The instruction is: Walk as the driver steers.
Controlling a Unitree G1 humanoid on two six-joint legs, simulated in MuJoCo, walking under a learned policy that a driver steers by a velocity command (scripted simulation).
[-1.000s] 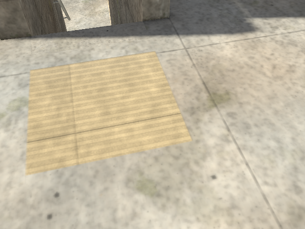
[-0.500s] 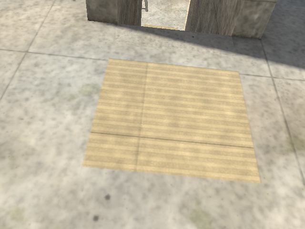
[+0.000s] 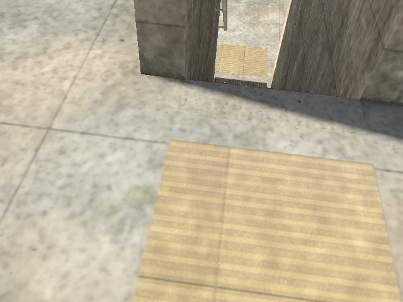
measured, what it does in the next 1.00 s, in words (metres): walks ahead, turning right: left foot, then right foot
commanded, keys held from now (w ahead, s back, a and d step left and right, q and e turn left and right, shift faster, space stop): w+e+shift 0.74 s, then w+q+shift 0.12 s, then q+shift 0.14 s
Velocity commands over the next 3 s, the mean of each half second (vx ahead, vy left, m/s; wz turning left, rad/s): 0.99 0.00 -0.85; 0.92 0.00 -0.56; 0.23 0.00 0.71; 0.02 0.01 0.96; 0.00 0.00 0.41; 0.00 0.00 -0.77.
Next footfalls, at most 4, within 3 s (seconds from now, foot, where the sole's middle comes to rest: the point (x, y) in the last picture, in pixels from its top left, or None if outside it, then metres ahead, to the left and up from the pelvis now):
0.30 left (162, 287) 0.51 0.14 -0.75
0.78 right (287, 230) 0.74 -0.29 -0.75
1.20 left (309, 153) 1.10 -0.42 -0.75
1.74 right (356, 157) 1.10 -0.62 -0.75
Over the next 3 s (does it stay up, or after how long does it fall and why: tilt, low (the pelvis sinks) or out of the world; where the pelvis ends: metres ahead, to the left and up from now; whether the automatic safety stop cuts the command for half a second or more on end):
stays up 1.06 -0.47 0.02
